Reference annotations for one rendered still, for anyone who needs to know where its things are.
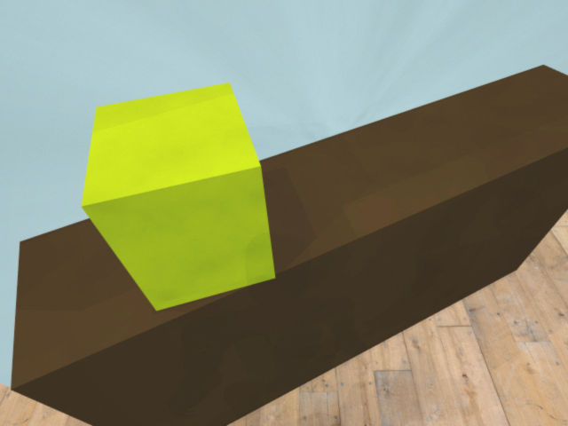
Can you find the carton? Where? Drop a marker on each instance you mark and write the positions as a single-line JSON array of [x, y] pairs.
[[174, 185]]

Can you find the pedestal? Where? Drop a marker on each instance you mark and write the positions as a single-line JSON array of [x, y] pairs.
[[373, 230]]

